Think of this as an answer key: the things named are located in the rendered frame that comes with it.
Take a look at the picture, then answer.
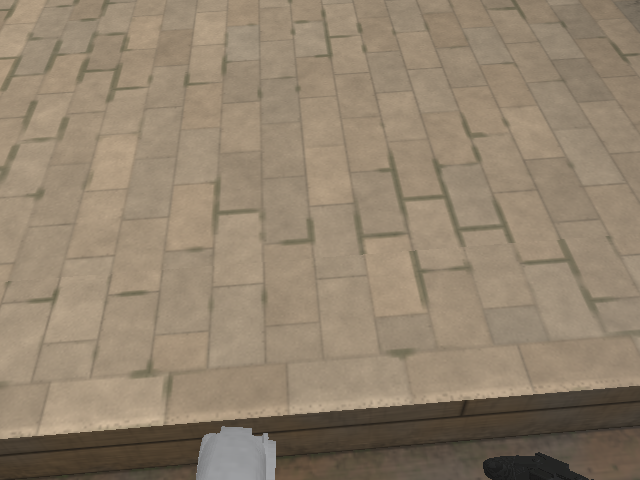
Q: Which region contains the left robot shin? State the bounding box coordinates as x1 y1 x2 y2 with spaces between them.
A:
196 433 216 476

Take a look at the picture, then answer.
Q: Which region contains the robot left thigh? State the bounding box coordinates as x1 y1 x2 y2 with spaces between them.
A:
196 426 276 480

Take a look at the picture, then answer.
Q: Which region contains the right robot hand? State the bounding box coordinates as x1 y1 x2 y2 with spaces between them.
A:
483 452 594 480

